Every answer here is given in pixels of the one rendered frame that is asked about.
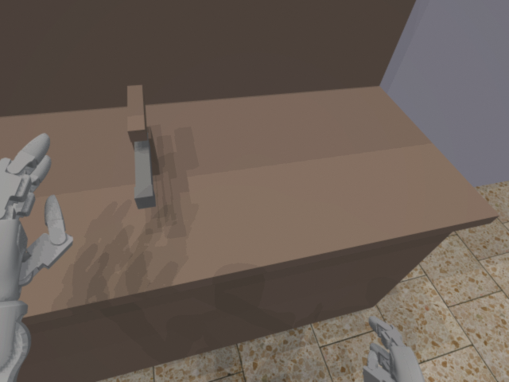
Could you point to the tap lever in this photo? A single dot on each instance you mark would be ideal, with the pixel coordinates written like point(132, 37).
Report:
point(143, 191)

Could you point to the robot left forearm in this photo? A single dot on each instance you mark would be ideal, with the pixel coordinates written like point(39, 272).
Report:
point(15, 339)

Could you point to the robot left hand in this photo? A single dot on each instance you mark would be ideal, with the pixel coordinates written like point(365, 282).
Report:
point(18, 180)

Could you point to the counter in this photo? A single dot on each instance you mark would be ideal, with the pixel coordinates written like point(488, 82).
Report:
point(289, 187)

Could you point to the robot right hand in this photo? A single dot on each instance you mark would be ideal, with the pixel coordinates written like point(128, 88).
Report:
point(400, 365)

